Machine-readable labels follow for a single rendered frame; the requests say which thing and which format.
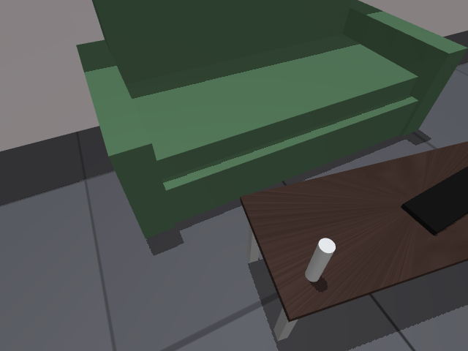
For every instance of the sofa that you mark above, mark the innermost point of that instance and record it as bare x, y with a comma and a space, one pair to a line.
201, 102

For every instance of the coffee table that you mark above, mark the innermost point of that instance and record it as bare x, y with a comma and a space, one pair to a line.
378, 244

